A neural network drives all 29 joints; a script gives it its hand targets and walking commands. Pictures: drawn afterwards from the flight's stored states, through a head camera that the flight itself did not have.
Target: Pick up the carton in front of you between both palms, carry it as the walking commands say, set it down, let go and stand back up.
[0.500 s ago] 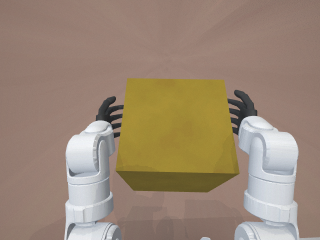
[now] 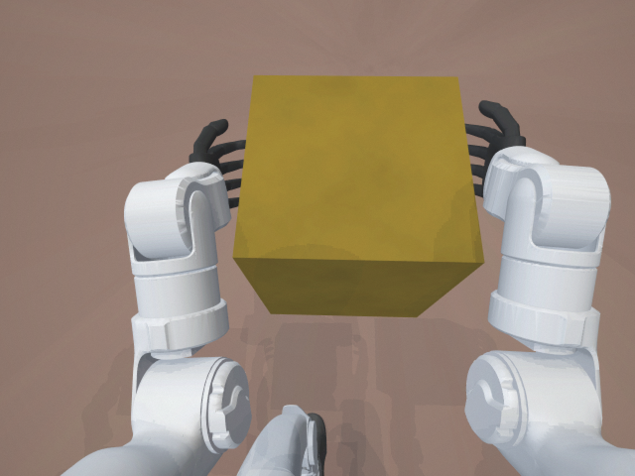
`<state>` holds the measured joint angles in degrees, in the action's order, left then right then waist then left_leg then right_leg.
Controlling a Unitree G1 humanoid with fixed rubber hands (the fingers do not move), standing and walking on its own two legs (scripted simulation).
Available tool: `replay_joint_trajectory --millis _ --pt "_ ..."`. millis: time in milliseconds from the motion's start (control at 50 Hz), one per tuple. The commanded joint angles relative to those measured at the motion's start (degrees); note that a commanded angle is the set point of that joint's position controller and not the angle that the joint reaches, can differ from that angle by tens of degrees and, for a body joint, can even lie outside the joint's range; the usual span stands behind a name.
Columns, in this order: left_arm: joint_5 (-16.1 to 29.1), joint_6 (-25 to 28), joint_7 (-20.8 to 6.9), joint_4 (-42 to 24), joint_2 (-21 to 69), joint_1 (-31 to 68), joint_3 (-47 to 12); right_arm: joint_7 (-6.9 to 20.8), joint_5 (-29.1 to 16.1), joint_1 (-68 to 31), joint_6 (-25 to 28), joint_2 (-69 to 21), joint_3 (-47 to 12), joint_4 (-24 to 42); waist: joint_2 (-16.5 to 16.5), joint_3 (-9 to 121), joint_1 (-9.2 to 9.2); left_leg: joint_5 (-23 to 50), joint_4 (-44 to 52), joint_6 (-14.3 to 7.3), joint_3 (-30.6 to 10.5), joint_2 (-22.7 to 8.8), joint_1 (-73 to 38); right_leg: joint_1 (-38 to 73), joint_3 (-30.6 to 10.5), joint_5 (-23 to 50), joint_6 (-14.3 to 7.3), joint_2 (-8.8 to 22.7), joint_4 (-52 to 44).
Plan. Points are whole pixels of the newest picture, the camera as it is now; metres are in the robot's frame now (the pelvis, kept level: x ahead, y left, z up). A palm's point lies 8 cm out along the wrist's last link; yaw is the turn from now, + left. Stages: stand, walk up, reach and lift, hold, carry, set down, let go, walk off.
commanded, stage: carry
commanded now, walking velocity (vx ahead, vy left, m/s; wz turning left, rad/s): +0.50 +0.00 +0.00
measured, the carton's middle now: (348, 215) +0.42 +0.02 +0.06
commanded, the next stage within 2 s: none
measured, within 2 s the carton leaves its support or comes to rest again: neither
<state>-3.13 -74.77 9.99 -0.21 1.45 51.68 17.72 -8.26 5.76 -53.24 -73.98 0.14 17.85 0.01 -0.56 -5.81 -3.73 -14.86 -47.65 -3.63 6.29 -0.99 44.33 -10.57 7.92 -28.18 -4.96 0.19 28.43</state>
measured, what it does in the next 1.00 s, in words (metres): climbs: left foot 0.04 m higher, then right foot 0.04 m higher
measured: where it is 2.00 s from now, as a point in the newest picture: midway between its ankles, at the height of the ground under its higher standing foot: (370, 112)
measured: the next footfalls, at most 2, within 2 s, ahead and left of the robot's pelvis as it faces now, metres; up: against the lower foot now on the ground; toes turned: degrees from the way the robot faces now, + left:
left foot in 0.02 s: +0.21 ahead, +0.10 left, +0.04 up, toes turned +5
right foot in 0.38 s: +0.44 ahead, -0.11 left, +0.07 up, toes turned -4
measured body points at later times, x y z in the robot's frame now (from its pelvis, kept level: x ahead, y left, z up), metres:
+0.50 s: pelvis +0.35 -0.03 +0.06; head +0.40 -0.03 +0.50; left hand +0.74 +0.13 +0.21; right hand +0.77 -0.17 +0.22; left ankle +0.22 +0.08 -0.56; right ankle +0.39 -0.10 -0.66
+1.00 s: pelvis +0.66 +0.00 +0.12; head +0.72 -0.01 +0.56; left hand +1.09 +0.09 +0.27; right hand +1.05 -0.21 +0.26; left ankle +0.66 +0.07 -0.62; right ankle +0.69 -0.12 -0.52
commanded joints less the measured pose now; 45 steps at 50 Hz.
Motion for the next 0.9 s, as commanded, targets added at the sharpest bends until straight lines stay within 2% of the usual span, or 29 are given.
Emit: replay_joint_trajectory --millis 0,20,40,60,100,140,220,300,320,340,360,380,400,420,440,460,480,520,580,640,680,720,740,760,780,800,820,840,880 --pt "25.8 0.16 -15.44 -6.78 57.92 43.42 -37.51 10.18 -21.07 -34.17 -0.42 -57.45 -35.74 0.35 9.77 39.46 6.15 9.91 16.63 -2.3 8.85 7.4 -28.92 16.42 0.23 73.42 -1.39 8.38 14.36" --pt "25.3 -0.02 -15.6 -7.13 57.64 43.35 -38.21 10.64 -21.48 -33.64 -0.29 -57.17 -36.15 0.88 5.34 45.21 9.86 11.57 16.21 -4.54 -2.02 -0.15 -47.86 4.26 -1.71 55.06 1.26 7.23 24.88" --pt "25.22 -0.53 -15.88 -7.44 58.73 42.46 -38.52 10.82 -20.9 -33.07 -0.05 -56.66 -36.43 0.52 -13.97 55.66 10.05 21.65 14.09 -15.33 -31.11 -17.53 -70.41 -15.5 -5.61 17.32 3.95 1.0 41.12" --pt "24.47 -0.67 -15.85 -8.33 57.57 43.44 -38.84 11.35 -22.34 -31.49 -0.14 -58.56 -37.56 0.47 -17.52 54.56 11.04 23.75 20.41 -18.76 -41.18 -18.12 -76.05 -28.03 -9.01 -2.3 5.16 -5.76 54.5" --pt "22.67 -0.17 -14.97 -10.31 56.72 44.02 -37.73 12.52 -26.32 -35.47 -0.23 -61.63 -40.51 5.69 -6.33 45.98 11.47 36.11 16.5 -14.67 -31.9 -16.2 -75.3 -41.22 -11.33 -0.89 3.19 -2.01 59.3" --pt "20.4 0.17 -13.68 -11.25 54.61 42.24 -36.27 13.08 -30.78 -40.38 -0.15 -63.26 -42.62 11.2 -2.29 42.15 10.96 34.34 17.09 -10.52 -26.15 -14.4 -70.73 -41.7 -10.78 1.12 2.37 -0.09 52.77" --pt "15.44 0.79 -11.59 -10.46 49.35 37.58 -34.82 13.66 -34.44 -43.99 -0.46 -61.63 -44.46 14.63 -3.2 40.67 10.0 25.78 20.41 -10.45 -22.09 -14.3 -66.48 -40.16 -7.55 -2.38 2.53 0.55 39.78" --pt "13.13 -0.12 -11.31 -4.39 46.91 36.13 -34.3 15.43 -33.91 -41.67 -1.75 -59.89 -43.0 5.47 -8.38 34.74 8.09 23.56 23.45 -7.23 -10.39 -10.82 -48.78 -21.59 -0.4 5.46 2.34 -2.22 14.4" --pt "13.01 -0.5 -11.5 -2.81 46.93 35.38 -34.6 15.87 -33.48 -40.33 -2.2 -60.11 -42.13 2.43 -9.48 34.6 6.96 26.74 21.76 -6.25 -8.18 -10.92 -45.26 -14.25 2.67 7.32 1.88 -4.24 11.09" --pt "13.25 -0.63 -11.85 -0.44 47.58 35.33 -34.38 16.24 -33.21 -41.14 -2.34 -60.39 -41.41 0.14 -7.96 36.2 3.79 32.98 15.66 -4.54 -4.11 -9.97 -39.92 -2.1 6.03 12.36 0.81 -6.53 6.83" --pt "13.97 -0.68 -12.28 1.93 48.16 35.63 -34.09 16.55 -32.58 -40.29 -2.58 -60.68 -40.42 -2.76 -5.06 40.06 0.81 33.84 7.27 -1.88 -0.64 -8.01 -32.9 11.9 4.0 13.94 -0.93 -5.68 6.27" --pt "14.82 -0.77 -12.8 3.84 49.05 34.88 -33.69 16.87 -31.94 -41.02 -2.81 -60.65 -39.2 -4.73 2.37 44.7 -2.89 16.73 -6.17 1.0 -0.64 -5.29 -21.75 24.62 -15.8 0.72 -4.26 6.71 1.73" --pt "15.13 -0.39 -13.27 5.54 49.33 36.95 -33.13 17.27 -31.08 -41.82 -3.15 -62.26 -38.02 -6.89 19.64 46.43 -2.86 -13.85 -19.89 3.23 -3.36 4.77 -7.47 31.35 -45.63 9.66 -13.35 18.78 -6.38" --pt "17.52 -0.87 -13.94 5.67 52.08 37.43 -33.86 17.19 -30.29 -42.84 -3.03 -62.66 -37.22 -8.27 16.5 41.46 -2.39 -17.57 -31.69 2.25 -8.24 3.79 0.48 31.46 -46.83 17.16 -14.88 19.34 -6.11" --pt "20.12 -1.1 -14.66 4.39 55.25 39.21 -34.9 16.96 -29.22 -42.14 -2.94 -63.0 -35.38 -8.5 9.96 37.13 -2.53 -15.9 -36.95 1.53 -8.61 2.42 5.59 29.06 -40.68 31.1 -14.48 17.76 -2.34" --pt "22.77 -1.2 -15.29 2.98 58.38 42.32 -35.65 16.46 -27.79 -41.35 -2.88 -62.84 -33.51 -8.87 2.89 36.06 -2.38 -14.09 -37.02 1.2 -8.26 0.88 7.54 27.93 -34.92 38.69 -12.16 16.39 -0.07" --pt "25.4 -1.22 -15.85 1.18 61.27 45.51 -36.63 15.72 -26.5 -40.19 -2.8 -62.45 -32.01 -8.81 1.48 35.21 -1.98 -11.85 -34.45 1.07 -8.21 0.1 7.93 26.38 -31.36 40.28 -9.85 14.99 -0.04" --pt "29.64 -1.22 -16.72 -1.49 65.18 50.89 -37.49 13.99 -24.11 -39.6 -2.57 -61.41 -29.46 -7.72 3.37 35.96 -1.26 -9.72 -29.55 0.95 -7.5 -0.08 6.47 25.67 -27.26 35.09 -7.2 13.63 -1.89" --pt "32.86 -1.48 -17.26 -2.96 66.06 54.58 -36.94 11.55 -20.86 -39.89 -2.26 -57.89 -27.13 -6.04 4.59 34.9 -0.89 -11.1 -22.91 1.14 -4.57 0.24 6.69 23.9 -23.74 32.77 -8.17 13.69 -4.65" --pt "32.49 -2.14 -17.21 0.12 64.46 53.71 -35.1 10.11 -18.72 -40.13 -2.61 -54.81 -26.75 -6.49 6.59 31.95 -0.98 -8.29 -6.39 1.16 -1.56 0.25 -0.74 17.03 -16.63 33.72 -7.59 11.89 -7.21" --pt "30.99 -2.62 -17.24 3.69 63.42 51.24 -33.85 9.81 -18.2 -39.31 -3.05 -54.09 -27.25 -7.9 9.59 31.18 0.05 -6.42 3.24 0.62 3.4 3.29 -11.59 11.9 -11.71 40.04 -5.96 11.07 -6.64" --pt "29.58 -2.96 -17.32 7.28 63.33 49.0 -32.48 10.15 -19.05 -39.43 -3.22 -55.17 -27.6 -10.0 8.17 35.57 5.32 -1.76 10.31 -1.83 9.07 8.14 -31.76 6.2 -4.82 61.01 -2.86 10.16 5.37" --pt "28.67 -3.02 -17.38 8.37 63.37 48.52 -31.85 10.58 -19.91 -38.32 -3.11 -55.21 -27.28 -11.31 5.94 41.42 8.73 -1.33 12.75 -3.92 4.76 5.9 -47.86 -1.0 -3.05 56.01 -0.09 8.65 16.15" --pt "27.82 -3.11 -17.61 8.85 63.36 48.67 -30.96 11.11 -20.33 -38.34 -2.78 -55.45 -27.33 -11.68 -5.57 49.46 10.9 -16.69 17.99 -11.42 -24.93 -11.26 -63.19 -15.45 -4.07 33.83 3.5 4.43 32.8" --pt "26.71 -3.29 -17.88 9.94 63.49 49.07 -30.28 11.71 -21.11 -39.11 -2.29 -57.3 -28.08 -12.13 -17.95 48.28 11.33 -4.86 27.64 -17.9 -47.81 -17.96 -67.39 -28.67 -6.61 -0.82 5.15 -6.44 47.54" --pt "25.71 -2.98 -17.68 11.13 64.07 48.75 -29.48 12.4 -23.51 -42.3 -2.43 -58.77 -29.09 -9.55 -11.55 43.33 9.98 4.77 24.44 -17.92 -44.35 -17.9 -65.51 -35.24 -11.49 -0.88 3.93 -3.68 57.29" --pt "24.48 -2.66 -17.16 10.13 63.04 47.96 -28.62 13.22 -26.28 -44.88 -2.52 -62.23 -30.94 -8.03 -3.93 39.89 10.02 16.37 20.43 -16.3 -37.93 -16.89 -61.64 -38.58 -11.38 0.15 3.41 -1.65 59.73" --pt "23.2 -2.46 -16.36 9.34 61.86 47.42 -27.61 13.97 -29.27 -48.16 -2.46 -65.06 -32.37 -5.67 0.44 38.07 9.54 20.07 19.6 -13.21 -32.96 -15.62 -58.88 -39.53 -10.59 0.99 2.79 -0.28 57.76" --pt "20.12 -2.03 -14.58 7.54 59.76 45.68 -25.72 14.95 -34.08 -54.4 -2.4 -68.79 -34.32 -1.59 -0.26 38.15 8.23 12.89 21.32 -9.21 -26.84 -13.37 -55.92 -37.32 -10.37 3.28 2.3 1.12 50.44"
